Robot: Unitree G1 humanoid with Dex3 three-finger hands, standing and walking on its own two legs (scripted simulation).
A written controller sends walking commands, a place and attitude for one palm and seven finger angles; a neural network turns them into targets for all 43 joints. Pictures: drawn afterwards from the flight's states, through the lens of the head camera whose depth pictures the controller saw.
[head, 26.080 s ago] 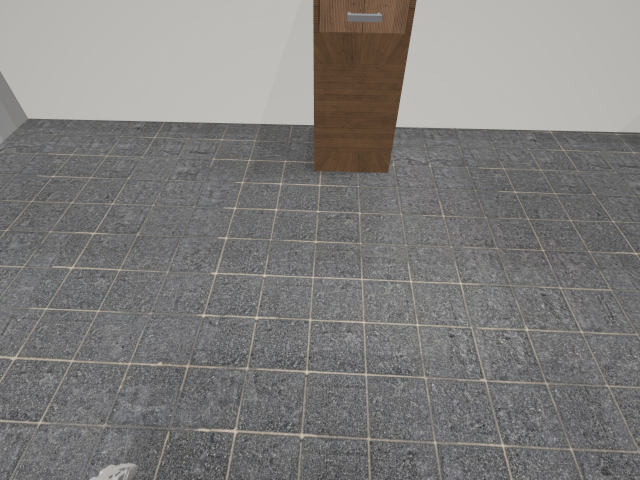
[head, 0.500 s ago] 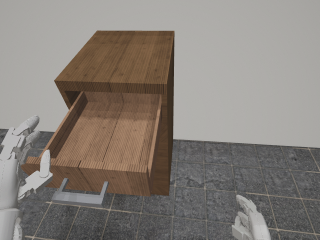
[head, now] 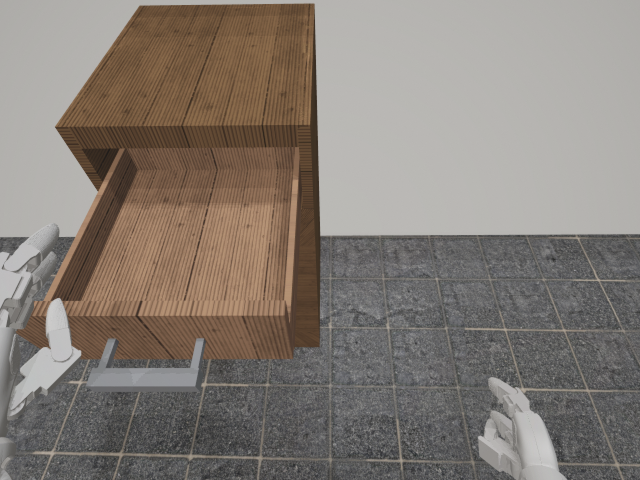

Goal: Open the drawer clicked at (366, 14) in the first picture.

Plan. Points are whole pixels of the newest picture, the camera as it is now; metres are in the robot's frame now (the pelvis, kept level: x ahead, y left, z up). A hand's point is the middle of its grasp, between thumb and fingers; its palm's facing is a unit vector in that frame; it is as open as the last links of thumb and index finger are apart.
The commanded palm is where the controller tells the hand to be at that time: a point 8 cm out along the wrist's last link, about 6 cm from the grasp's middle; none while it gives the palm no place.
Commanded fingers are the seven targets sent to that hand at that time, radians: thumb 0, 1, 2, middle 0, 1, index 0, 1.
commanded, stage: step back with the hand held close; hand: left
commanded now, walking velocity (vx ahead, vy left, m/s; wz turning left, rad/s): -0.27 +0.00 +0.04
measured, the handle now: (151, 363) +0.25 +0.24 -0.01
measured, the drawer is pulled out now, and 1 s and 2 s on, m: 0.30 0.30 0.30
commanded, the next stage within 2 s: stop stepping back and stand still in 0.80 s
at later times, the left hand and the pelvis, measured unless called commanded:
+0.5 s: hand (11, 463) +0.11 +0.23 +0.16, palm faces +0.44 -0.80 -0.41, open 7.4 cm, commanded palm +0.05 +0.28 +0.18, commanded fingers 0.00 0.90 0.90 -0.20 -0.30 -0.20 -0.30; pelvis -0.07 +0.00 -0.02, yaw +2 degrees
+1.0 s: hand out of the picture +0.01 +0.18 +0.16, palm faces +0.31 -0.81 -0.50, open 7.4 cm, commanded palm -0.06 +0.23 +0.18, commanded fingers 0.00 0.90 0.90 -0.20 -0.30 -0.20 -0.30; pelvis -0.19 -0.05 +0.00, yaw +0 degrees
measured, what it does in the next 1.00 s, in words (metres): walks backwards: right foot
